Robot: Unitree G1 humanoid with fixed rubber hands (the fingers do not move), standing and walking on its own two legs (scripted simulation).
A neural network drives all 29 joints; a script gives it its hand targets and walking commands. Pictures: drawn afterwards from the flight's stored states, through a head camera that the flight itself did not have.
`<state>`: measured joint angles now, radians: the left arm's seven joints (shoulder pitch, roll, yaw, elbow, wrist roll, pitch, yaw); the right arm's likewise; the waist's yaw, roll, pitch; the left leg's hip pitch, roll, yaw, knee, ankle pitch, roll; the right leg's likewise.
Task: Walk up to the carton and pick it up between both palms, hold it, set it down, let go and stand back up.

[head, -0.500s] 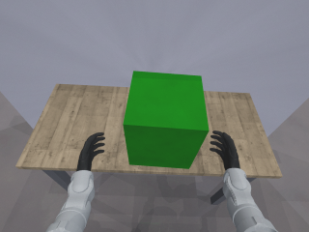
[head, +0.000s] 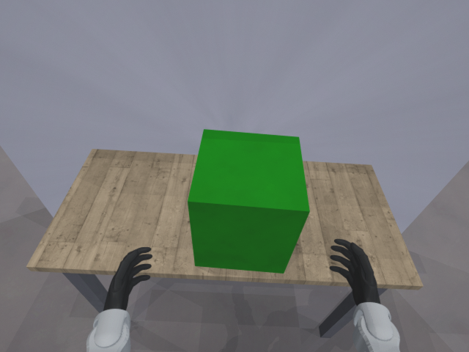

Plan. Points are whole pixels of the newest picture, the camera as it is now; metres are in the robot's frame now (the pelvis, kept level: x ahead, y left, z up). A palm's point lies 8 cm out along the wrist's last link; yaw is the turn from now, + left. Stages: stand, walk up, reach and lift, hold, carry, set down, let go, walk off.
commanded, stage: set down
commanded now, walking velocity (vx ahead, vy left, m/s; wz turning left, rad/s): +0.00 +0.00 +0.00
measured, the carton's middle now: (245, 203) +0.43 -0.01 -0.04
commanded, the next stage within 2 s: let go in 1.82 s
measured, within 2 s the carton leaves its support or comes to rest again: neither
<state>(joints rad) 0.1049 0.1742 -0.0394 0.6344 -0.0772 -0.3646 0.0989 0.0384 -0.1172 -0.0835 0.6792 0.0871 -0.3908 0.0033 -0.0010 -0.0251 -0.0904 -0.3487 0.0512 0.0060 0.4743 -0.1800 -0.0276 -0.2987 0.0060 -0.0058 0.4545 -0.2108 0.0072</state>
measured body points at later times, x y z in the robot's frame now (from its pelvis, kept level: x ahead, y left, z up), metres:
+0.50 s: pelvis +0.01 +0.00 +0.00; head +0.00 +0.01 +0.45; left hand +0.22 +0.22 -0.05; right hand +0.23 -0.22 -0.03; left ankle +0.04 +0.14 -0.74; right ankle +0.01 -0.12 -0.74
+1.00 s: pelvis +0.02 -0.01 +0.00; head +0.01 +0.01 +0.45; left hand +0.21 +0.22 -0.07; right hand +0.21 -0.22 -0.06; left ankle +0.04 +0.14 -0.74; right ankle +0.01 -0.12 -0.74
